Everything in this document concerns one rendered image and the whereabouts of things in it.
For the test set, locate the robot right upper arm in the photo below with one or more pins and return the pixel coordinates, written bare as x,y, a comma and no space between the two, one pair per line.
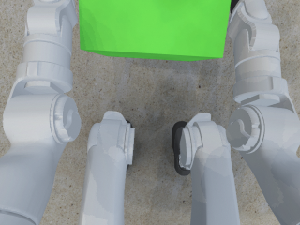
267,138

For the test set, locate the robot right hand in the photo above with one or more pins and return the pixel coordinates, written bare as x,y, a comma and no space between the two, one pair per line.
233,4

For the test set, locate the left robot thigh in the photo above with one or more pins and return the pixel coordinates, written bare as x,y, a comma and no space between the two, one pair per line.
103,191

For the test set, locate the carton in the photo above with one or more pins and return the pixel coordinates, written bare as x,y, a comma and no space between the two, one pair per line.
176,30

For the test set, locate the right robot shin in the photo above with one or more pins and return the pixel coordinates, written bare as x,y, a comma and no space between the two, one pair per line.
200,117

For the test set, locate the robot right forearm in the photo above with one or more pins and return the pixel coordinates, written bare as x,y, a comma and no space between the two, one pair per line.
255,46

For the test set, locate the robot left upper arm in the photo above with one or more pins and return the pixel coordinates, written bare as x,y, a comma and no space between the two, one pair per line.
38,126

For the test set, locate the robot left forearm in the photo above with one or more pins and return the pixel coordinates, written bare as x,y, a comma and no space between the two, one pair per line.
47,50

